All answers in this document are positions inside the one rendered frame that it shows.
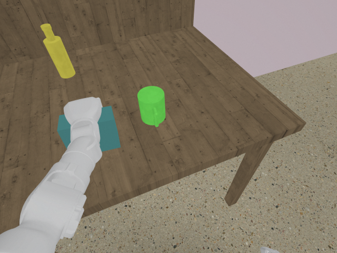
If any sponge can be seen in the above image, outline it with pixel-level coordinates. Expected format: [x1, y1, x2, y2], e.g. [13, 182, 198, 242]
[57, 106, 121, 152]

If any robot left upper arm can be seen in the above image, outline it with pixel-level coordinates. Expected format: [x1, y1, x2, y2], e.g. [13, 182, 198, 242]
[0, 181, 87, 253]

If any table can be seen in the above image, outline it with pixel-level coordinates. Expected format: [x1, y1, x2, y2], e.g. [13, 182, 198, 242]
[0, 0, 306, 253]

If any robot left hand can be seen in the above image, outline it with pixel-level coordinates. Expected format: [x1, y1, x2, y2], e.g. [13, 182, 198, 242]
[64, 97, 102, 146]

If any left robot forearm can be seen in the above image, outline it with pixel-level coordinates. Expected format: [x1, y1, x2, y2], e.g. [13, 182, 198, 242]
[19, 118, 102, 224]

